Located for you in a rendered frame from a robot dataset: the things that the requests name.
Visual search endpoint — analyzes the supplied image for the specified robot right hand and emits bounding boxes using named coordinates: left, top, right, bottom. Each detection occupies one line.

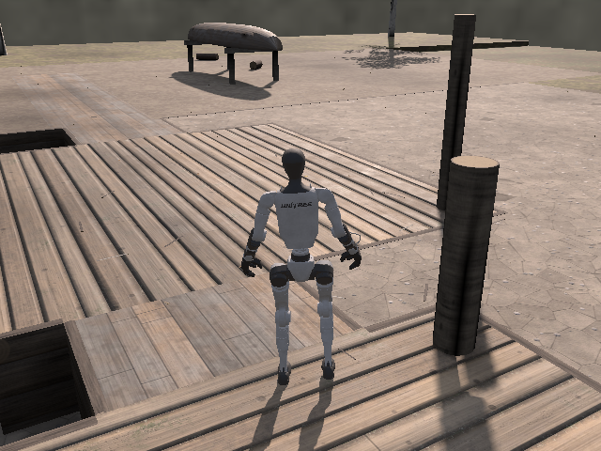
left=340, top=247, right=362, bottom=270

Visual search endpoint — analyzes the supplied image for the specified left robot upper arm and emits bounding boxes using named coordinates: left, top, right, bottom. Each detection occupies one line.
left=252, top=191, right=276, bottom=242

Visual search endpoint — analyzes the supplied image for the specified right robot upper arm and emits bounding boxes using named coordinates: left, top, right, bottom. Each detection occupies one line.
left=316, top=188, right=347, bottom=239

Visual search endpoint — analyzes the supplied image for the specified humanoid robot head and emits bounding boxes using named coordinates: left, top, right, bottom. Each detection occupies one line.
left=280, top=148, right=312, bottom=194

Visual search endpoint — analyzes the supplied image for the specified robot right forearm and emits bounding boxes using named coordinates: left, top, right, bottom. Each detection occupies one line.
left=338, top=223, right=358, bottom=255

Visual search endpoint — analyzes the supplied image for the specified robot left shin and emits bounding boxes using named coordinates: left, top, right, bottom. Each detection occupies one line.
left=275, top=310, right=289, bottom=372

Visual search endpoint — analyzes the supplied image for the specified robot left hand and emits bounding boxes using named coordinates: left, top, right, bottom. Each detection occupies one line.
left=241, top=258, right=262, bottom=277

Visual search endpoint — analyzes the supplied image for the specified robot left forearm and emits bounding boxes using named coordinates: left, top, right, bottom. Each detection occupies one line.
left=243, top=227, right=261, bottom=261

